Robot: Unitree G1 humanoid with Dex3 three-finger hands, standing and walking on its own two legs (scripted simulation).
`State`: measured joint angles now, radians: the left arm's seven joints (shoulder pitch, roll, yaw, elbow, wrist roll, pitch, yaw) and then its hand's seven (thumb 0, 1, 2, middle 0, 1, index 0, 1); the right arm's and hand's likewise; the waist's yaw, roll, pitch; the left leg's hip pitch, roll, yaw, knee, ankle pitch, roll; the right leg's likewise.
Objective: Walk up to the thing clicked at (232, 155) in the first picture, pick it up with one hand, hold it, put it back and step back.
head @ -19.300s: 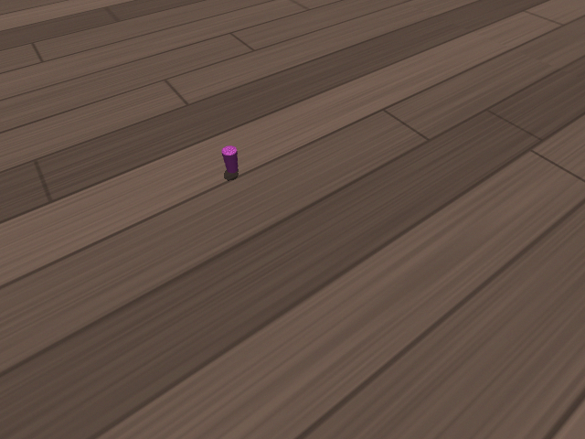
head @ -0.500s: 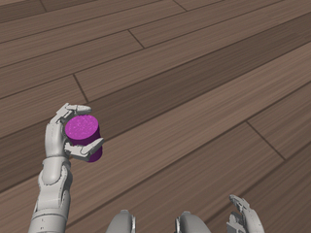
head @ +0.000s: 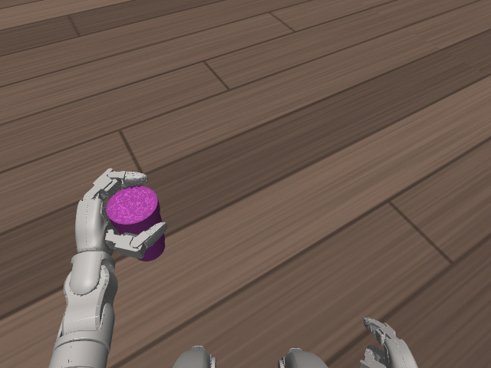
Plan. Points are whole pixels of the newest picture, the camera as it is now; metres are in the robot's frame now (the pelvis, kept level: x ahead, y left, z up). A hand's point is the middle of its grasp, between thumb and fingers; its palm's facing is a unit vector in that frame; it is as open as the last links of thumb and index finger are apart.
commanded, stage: hold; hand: left
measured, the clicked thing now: (141, 227) +0.33 +0.18 +0.02
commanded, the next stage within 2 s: none
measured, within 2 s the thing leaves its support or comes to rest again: neither
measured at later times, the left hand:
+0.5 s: hand (135, 220) +0.32 +0.17 +0.07, palm faces +0.12 -0.99 +0.01, open 10.1 cm
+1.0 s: hand (137, 219) +0.32 +0.17 +0.07, palm faces +0.12 -0.99 +0.00, open 10.1 cm
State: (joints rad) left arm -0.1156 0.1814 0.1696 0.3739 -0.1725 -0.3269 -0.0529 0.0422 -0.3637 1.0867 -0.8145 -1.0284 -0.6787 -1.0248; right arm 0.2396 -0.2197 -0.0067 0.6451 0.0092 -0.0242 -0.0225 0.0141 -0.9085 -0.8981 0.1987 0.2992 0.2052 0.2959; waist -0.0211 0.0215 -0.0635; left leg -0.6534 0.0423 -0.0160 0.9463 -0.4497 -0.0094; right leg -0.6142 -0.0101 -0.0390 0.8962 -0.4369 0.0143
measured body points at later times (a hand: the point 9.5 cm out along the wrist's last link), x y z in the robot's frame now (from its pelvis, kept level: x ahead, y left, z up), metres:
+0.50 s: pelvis -0.01 +0.00 +0.01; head +0.02 +0.01 +0.46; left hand +0.30 +0.22 +0.07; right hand +0.13 -0.24 -0.09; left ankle +0.01 +0.12 -0.69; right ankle +0.01 -0.13 -0.69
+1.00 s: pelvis -0.01 +0.00 +0.01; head +0.03 +0.00 +0.46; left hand +0.31 +0.22 +0.07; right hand +0.13 -0.24 -0.09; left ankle +0.01 +0.12 -0.69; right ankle +0.01 -0.13 -0.69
